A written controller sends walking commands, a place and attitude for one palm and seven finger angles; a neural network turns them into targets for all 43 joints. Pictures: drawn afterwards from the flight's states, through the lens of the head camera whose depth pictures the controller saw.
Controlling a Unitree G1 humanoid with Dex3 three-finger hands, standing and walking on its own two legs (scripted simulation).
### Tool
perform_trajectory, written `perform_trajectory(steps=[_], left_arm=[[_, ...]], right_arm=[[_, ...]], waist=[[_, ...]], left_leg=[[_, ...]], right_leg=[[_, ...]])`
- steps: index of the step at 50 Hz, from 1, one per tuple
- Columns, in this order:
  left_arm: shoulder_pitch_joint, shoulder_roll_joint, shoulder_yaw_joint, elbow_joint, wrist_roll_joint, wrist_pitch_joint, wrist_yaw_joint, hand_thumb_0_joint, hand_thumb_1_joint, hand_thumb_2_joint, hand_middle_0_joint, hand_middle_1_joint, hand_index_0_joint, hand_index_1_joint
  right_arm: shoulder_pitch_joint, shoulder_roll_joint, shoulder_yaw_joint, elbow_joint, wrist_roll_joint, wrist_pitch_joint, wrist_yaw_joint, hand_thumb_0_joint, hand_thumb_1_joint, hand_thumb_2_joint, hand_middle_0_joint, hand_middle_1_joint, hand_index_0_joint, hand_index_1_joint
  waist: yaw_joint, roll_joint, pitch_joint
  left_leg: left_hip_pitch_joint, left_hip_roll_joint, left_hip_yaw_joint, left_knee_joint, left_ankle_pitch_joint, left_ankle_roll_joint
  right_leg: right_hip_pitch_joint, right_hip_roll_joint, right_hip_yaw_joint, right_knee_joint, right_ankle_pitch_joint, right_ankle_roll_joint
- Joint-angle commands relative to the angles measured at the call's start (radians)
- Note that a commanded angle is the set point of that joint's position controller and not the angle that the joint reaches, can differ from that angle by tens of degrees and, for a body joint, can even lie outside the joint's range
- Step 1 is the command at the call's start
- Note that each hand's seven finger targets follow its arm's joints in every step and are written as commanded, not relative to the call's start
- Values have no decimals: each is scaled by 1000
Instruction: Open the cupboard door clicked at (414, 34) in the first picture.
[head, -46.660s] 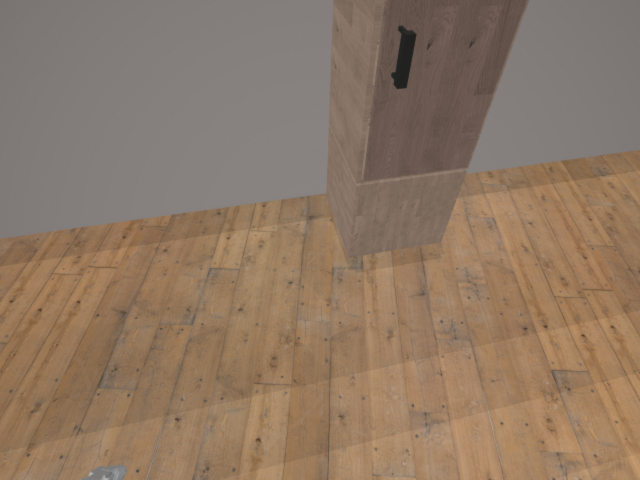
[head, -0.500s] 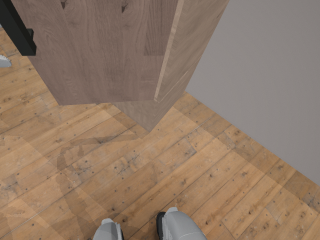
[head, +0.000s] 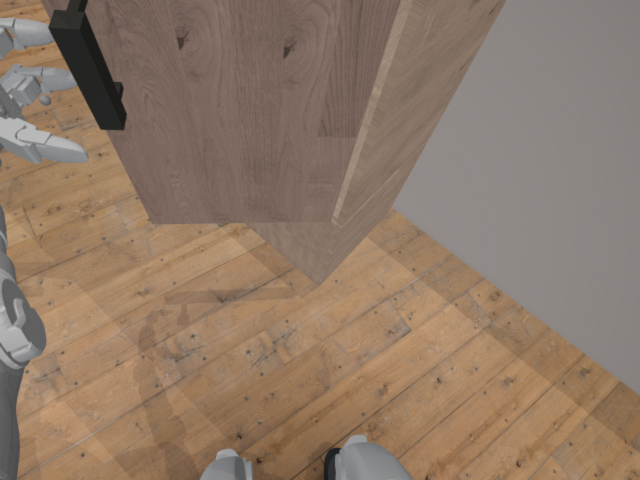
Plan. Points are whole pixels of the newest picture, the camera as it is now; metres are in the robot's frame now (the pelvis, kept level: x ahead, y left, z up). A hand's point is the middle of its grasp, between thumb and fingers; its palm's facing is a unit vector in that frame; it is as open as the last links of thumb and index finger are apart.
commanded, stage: slide the fingers in behind the handle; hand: left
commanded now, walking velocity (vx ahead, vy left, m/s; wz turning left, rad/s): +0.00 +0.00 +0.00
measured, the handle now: (97, 63) +0.58 +0.21 +0.12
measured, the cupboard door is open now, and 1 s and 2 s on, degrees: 46 46 46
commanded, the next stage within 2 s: close the thumb around the handle in 1.34 s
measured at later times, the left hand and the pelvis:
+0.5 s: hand (93, 97) +0.52 +0.21 +0.13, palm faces -0.01 -1.00 +0.00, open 14.0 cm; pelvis -0.01 -0.02 +0.00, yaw +0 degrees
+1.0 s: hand (108, 98) +0.52 +0.19 +0.12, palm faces +0.00 -1.00 +0.00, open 14.0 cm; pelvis -0.01 -0.02 +0.00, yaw +1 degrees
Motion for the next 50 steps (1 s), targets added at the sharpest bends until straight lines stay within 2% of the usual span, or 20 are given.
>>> perform_trajectory(steps=[1,5,7,10,13,14,15,16,21,23,26,28,31,32,35,38,41,44,46,50], left_arm=[[-460,208,7,-242,-34,-72,29,0,-500,300,-300,-1200,-300,-1200],[-455,188,-6,-220,-18,-66,57,0,-500,300,-300,-1200,-300,-1200],[-438,248,47,-223,-14,-75,77,0,-500,300,-300,-1200,-300,-1200],[-447,225,19,-183,-5,-76,85,0,-500,300,-300,-1200,-300,-1200],[-472,256,40,-202,-5,-94,87,0,-500,300,-300,-1200,-300,-1200],[-469,262,41,-197,-3,-97,85,0,-500,300,-300,-1200,-300,-1200],[-467,219,9,-191,-7,-95,80,0,-500,300,-300,-1200,-300,-1200],[-456,243,27,-178,-3,-94,79,0,-500,300,-300,-1200,-300,-1200],[-450,204,9,-182,-13,-90,77,0,-500,300,-300,-1200,-300,-1200],[-453,232,32,-161,-16,-87,81,0,-500,300,-300,-1200,-300,-1200],[-462,229,17,-173,-4,-85,89,0,-500,300,-300,-1200,-300,-1200],[-482,208,10,-216,-6,-103,97,0,-500,300,-300,-1200,-300,-1200],[-482,204,10,-198,-11,-99,101,0,-500,300,-300,-1200,-300,-1200],[-484,172,-10,-197,-15,-101,102,0,-500,300,-300,-1200,-300,-1200],[-486,182,-7,-188,-3,-91,117,0,-500,300,-300,-1200,-300,-1200],[-476,176,4,-230,-8,-108,124,0,-500,300,-300,-1200,-300,-1200],[-471,96,-50,-200,-16,-96,121,0,-500,300,-300,-1200,-300,-1200],[-476,125,-32,-181,-11,-92,128,0,-500,300,-300,-1200,-300,-1200],[-501,68,-74,-181,-9,-89,131,0,-500,300,-300,-1200,-300,-1200],[-493,64,-61,-177,-9,-96,142,0,-500,300,-300,-1200,-300,-1200]], right_arm=[[199,-193,-77,-11,-1,-6,-12,0,-900,-900,200,300,200,300],[189,-189,-74,-17,1,-9,-9,0,-900,-900,200,300,200,300],[192,-194,-74,-23,0,-9,-10,0,-900,-900,200,300,200,300],[180,-189,-69,-24,4,-13,-10,0,-900,-900,200,300,200,300],[184,-190,-70,-24,4,-20,-15,0,-900,-900,200,300,200,300],[186,-189,-69,-23,5,-21,-17,0,-900,-900,200,300,200,300],[180,-186,-69,-24,7,-24,-14,0,-900,-900,200,300,200,300],[185,-189,-70,-19,6,-24,-18,0,-900,-900,200,300,200,300],[194,-187,-72,-13,5,-30,-16,0,-900,-900,200,300,200,300],[201,-190,-73,-8,6,-30,-19,0,-900,-900,200,300,200,300],[196,-187,-73,-10,8,-33,-20,0,-900,-900,200,300,200,300],[202,-184,-77,-5,4,-38,-18,0,-900,-900,200,300,200,300],[201,-185,-77,-1,5,-39,-17,0,-900,-900,200,300,200,300],[202,-184,-76,0,4,-40,-15,0,-900,-900,200,300,200,300],[202,-185,-77,2,5,-42,-16,0,-900,-900,200,300,200,300],[203,-183,-82,2,1,-46,-11,0,-900,-900,200,300,200,300],[194,-180,-81,3,3,-46,-7,0,-900,-900,200,300,200,300],[195,-183,-80,7,4,-47,-11,0,-900,-900,200,300,200,300],[200,-178,-82,15,2,-52,-9,0,-900,-900,200,300,200,300],[205,-178,-83,21,-4,-54,-2,0,-900,-900,200,300,200,300]], waist=[[-11,230,-454],[-7,208,-430],[6,182,-446],[-9,144,-392],[-8,154,-442],[-5,149,-438],[-15,150,-430],[-9,131,-420],[-7,159,-438],[-12,111,-426],[-10,129,-411],[-9,174,-457],[-16,142,-429],[-18,150,-421],[-19,153,-416],[-7,177,-478],[-24,137,-413],[-22,144,-405],[-39,134,-391],[-26,163,-428]], left_leg=[[508,-13,-90,-80,676,-24],[462,-21,-84,-88,630,-18],[433,-26,-75,-89,607,-10],[366,-33,-59,-98,502,-2],[368,-36,-54,-99,490,1],[359,-38,-55,-100,490,1],[356,-40,-48,-100,469,4],[334,-39,-48,-101,457,5],[353,-41,-46,-106,452,5],[322,-41,-42,-107,432,11],[296,-46,-36,-113,397,12],[360,-44,-42,-111,437,7],[333,-44,-39,-114,413,9],[339,-46,-42,-117,413,9],[335,-45,-40,-118,408,9],[387,-42,-41,-112,467,4],[361,-42,-40,-117,433,5],[345,-44,-40,-117,422,5],[366,-40,-49,-116,423,5],[406,-39,-58,-104,485,-3]], right_leg=[[73,64,6,-34,336,-41],[92,59,9,-30,335,-40],[137,59,17,-26,356,-43],[151,56,25,-37,335,-37],[183,53,34,-35,350,-37],[191,53,35,-33,355,-38],[184,54,38,-40,346,-35],[194,53,38,-40,342,-36],[188,52,38,-46,334,-37],[207,52,44,-50,339,-33],[217,49,49,-55,323,-33],[199,50,45,-51,334,-36],[206,50,47,-57,323,-33],[196,51,44,-56,317,-37],[187,49,46,-59,312,-34],[203,50,45,-49,354,-37],[178,52,38,-58,329,-35],[178,49,42,-55,324,-36],[144,50,35,-56,305,-35],[128,51,30,-42,323,-41]])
